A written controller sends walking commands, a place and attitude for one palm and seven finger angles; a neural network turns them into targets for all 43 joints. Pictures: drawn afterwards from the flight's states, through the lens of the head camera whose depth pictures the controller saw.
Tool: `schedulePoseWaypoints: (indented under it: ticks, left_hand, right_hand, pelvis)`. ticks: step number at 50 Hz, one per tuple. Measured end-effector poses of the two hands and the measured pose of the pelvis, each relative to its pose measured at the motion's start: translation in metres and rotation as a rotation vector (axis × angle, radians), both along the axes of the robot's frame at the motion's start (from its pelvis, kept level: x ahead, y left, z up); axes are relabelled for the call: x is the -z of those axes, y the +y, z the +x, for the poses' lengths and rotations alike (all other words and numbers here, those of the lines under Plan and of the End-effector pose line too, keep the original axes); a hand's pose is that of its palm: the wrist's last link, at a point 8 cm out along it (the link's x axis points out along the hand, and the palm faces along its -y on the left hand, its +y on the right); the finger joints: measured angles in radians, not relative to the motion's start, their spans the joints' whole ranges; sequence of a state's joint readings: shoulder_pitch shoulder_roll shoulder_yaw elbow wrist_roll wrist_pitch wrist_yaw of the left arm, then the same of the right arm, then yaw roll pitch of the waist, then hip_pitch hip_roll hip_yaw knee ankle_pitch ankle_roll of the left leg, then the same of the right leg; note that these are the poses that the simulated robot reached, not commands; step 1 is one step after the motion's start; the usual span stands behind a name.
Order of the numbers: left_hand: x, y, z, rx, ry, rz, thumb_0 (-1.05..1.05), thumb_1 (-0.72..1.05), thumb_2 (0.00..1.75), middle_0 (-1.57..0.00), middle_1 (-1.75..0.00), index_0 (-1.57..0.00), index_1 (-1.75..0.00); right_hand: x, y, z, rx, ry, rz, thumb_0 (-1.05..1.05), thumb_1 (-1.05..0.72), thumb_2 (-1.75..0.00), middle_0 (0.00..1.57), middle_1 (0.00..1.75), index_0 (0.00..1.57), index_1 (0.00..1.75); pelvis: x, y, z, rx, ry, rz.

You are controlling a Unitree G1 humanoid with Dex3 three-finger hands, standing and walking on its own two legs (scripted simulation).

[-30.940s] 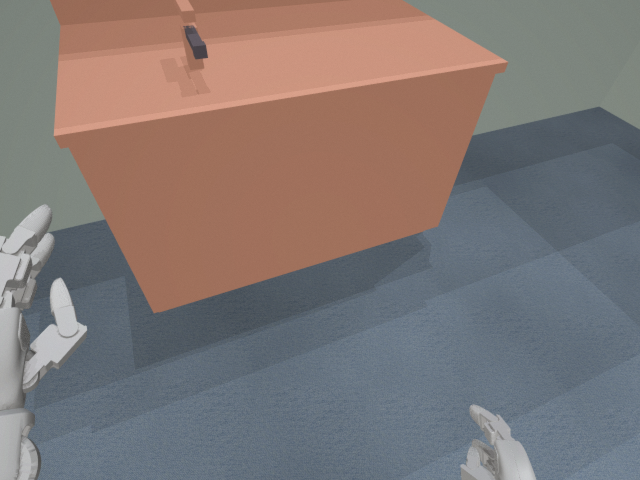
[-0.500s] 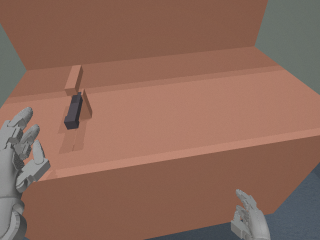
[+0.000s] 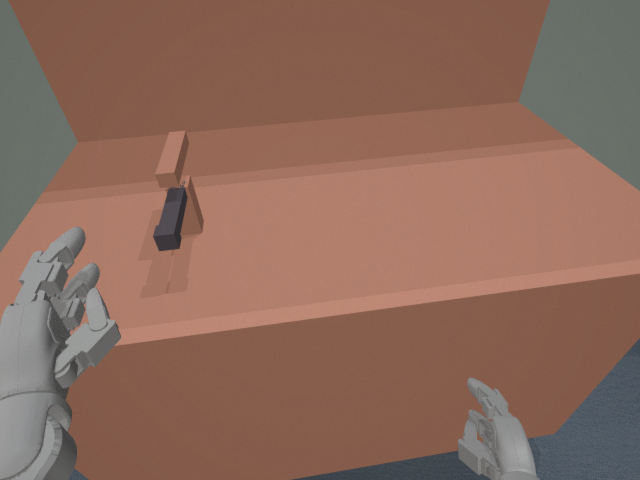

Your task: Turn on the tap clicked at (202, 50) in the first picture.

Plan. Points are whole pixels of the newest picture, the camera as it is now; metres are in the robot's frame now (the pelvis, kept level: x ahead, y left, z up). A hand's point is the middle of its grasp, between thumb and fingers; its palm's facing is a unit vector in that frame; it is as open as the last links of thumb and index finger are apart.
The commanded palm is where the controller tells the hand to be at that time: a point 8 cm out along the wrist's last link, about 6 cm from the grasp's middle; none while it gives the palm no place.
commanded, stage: turn the palm inward beside the body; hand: left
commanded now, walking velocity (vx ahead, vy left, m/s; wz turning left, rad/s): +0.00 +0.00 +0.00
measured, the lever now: (167, 237) +0.38 +0.28 +0.13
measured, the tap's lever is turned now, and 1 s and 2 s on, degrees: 0 0 0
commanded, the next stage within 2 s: reach beside the lever's end, fingers flat in 0.46 s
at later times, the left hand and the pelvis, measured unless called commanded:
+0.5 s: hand (144, 315) +0.21 +0.21 +0.18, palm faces +0.46 -0.88 -0.14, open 7.5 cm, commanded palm +0.15 +0.25 +0.19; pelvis +0.02 -0.02 +0.00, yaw +0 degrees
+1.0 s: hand (151, 295) +0.24 +0.22 +0.17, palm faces +0.46 -0.88 -0.13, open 7.5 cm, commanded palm +0.19 +0.27 +0.18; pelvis +0.01 -0.03 +0.00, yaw +0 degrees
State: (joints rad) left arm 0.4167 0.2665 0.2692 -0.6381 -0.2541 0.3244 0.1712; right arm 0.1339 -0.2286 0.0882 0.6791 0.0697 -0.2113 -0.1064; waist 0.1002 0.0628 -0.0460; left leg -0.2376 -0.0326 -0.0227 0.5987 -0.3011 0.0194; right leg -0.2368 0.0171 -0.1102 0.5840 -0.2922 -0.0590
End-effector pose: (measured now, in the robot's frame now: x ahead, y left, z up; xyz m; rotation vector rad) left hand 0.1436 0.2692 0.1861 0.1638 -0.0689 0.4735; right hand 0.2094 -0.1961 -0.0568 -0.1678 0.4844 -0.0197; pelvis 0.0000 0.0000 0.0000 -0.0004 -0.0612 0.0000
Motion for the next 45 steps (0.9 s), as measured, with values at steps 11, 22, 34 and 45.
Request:
schedulePoseWaypoints:
  ticks: [11,22,34,45]
  left_hand:
    - [0.001,-0.008,0.012,-0.004,0.024,-0.013,0.02,0.89,0.9,-0.2,-0.3,-0.2,-0.3]
    - [0.001,-0.019,0.019,-0.005,0.024,-0.023,0.02,0.89,0.9,-0.2,-0.3,-0.2,-0.3]
    - [0.0,-0.024,0.019,-0.014,0.025,-0.014,0.02,0.89,0.9,-0.2,-0.3,-0.2,-0.3]
    - [0.009,-0.011,0.038,-0.053,0.043,-0.029,0.02,0.9,0.9,-0.2,-0.3,-0.2,-0.3]
  right_hand:
    - [-0.001,-0.009,0.014,-0.008,-0.004,-0.005,0.01,-0.9,-0.9,0.21,0.3,0.21,0.3]
    - [0.0,-0.023,0.022,0.001,0.0,0.0,0.01,-0.9,-0.9,0.21,0.3,0.21,0.3]
    - [0.004,-0.038,0.016,0.019,0.01,0.004,0.01,-0.9,-0.9,0.21,0.3,0.21,0.3]
    - [0.011,-0.048,0.008,0.052,0.032,-0.009,0.01,-0.9,-0.9,0.21,0.3,0.2,0.3]
  pelvis:
    - [-0.001,-0.007,0.012,-0.004,0.013,0.002]
    - [-0.002,-0.018,0.021,-0.005,0.02,0.008]
    - [-0.002,-0.03,0.019,-0.007,0.02,0.008]
    - [-0.001,-0.03,0.012,-0.007,0.026,0.004]
